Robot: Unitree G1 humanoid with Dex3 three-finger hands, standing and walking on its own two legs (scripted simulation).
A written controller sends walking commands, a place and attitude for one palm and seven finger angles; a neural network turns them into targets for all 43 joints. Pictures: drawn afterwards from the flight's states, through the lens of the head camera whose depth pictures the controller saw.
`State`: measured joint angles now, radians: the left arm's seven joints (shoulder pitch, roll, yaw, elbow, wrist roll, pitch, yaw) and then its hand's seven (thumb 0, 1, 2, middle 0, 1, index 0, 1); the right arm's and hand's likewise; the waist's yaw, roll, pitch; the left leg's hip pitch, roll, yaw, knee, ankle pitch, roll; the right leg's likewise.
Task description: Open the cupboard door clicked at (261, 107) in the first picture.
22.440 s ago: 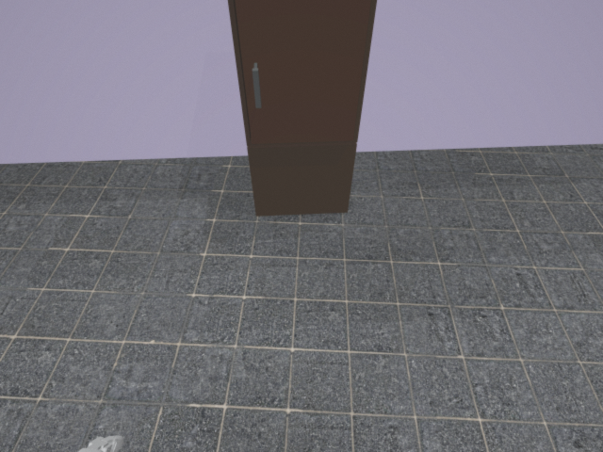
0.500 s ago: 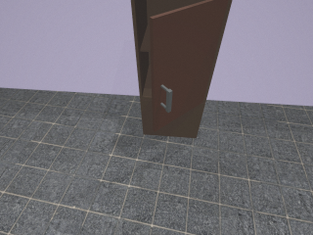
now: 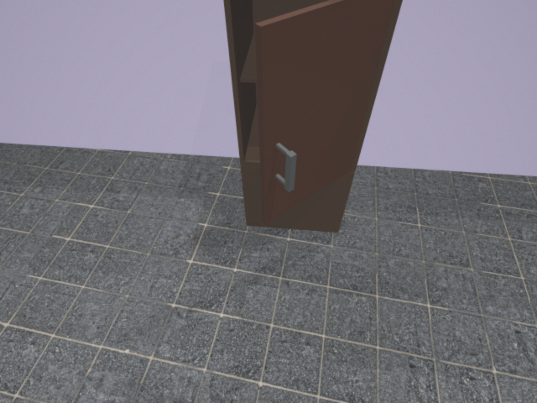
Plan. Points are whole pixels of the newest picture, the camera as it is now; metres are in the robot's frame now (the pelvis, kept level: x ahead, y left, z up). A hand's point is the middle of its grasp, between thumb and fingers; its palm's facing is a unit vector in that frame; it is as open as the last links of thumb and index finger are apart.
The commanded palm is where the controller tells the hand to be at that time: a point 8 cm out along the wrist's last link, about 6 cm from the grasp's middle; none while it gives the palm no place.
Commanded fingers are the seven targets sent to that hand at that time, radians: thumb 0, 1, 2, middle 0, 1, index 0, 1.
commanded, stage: look to check the result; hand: left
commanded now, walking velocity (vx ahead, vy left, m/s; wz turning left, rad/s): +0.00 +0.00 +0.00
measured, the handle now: (285, 167) +0.67 +0.00 -0.11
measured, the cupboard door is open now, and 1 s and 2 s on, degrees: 43 43 43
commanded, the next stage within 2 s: walk to a spot facing it in 0.18 s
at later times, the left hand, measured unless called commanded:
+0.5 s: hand out of the picture +0.09 +0.22 -0.17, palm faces -0.06 -0.95 -0.31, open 7.4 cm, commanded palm none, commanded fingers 0.00 0.90 0.90 -0.20 -0.30 -0.20 -0.30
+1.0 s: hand out of the picture +0.07 +0.15 -0.17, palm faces -0.27 -0.93 -0.24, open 7.4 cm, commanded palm none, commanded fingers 0.00 0.90 0.90 -0.20 -0.30 -0.20 -0.30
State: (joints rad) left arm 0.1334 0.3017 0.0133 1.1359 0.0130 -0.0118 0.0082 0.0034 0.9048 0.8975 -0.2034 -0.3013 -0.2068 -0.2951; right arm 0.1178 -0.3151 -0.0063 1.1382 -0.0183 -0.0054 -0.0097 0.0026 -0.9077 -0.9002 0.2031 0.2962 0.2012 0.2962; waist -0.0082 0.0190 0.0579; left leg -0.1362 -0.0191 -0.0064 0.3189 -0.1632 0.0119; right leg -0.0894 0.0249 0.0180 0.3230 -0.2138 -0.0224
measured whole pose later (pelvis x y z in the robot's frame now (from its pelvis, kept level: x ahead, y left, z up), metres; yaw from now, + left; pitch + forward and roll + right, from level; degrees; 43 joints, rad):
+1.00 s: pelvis -0.01 -0.03 -0.01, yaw -20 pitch +1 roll +2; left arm 0.26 0.19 0.08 0.96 0.03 0.05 0.01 0.00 0.90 0.90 -0.21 -0.30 -0.21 -0.30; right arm 0.11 -0.20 -0.06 0.94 0.00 0.05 -0.03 0.00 -0.91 -0.90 0.20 0.30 0.20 0.30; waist 0.03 -0.03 0.10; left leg -0.40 0.01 -0.02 0.88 -0.44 -0.05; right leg -0.28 0.09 0.17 0.47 -0.20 -0.06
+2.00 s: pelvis -0.02 -0.05 -0.02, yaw -57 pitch +1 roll -1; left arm 0.16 0.23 0.07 0.91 0.02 0.01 -0.04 0.00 0.91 0.90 -0.20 -0.30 -0.20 -0.29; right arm 0.31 -0.25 -0.04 0.96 -0.02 0.03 0.00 0.00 -0.91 -0.90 0.20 0.30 0.20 0.30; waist -0.03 0.04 0.07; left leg -0.38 0.15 0.09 0.94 -0.52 -0.06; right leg -0.27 0.00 -0.06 0.59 -0.32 -0.03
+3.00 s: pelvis +0.11 -0.44 -0.03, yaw -80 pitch +0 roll -1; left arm 0.33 0.20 0.07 1.10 0.02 -0.02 -0.01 0.00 0.92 0.90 -0.20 -0.30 -0.20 -0.29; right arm 0.14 -0.16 -0.04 0.97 -0.04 -0.08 0.01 0.00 -0.91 -0.90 0.20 0.30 0.20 0.30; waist 0.00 -0.04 0.06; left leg -0.39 0.08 0.15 0.63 -0.23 0.04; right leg -0.23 0.00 -0.04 0.90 -0.47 -0.03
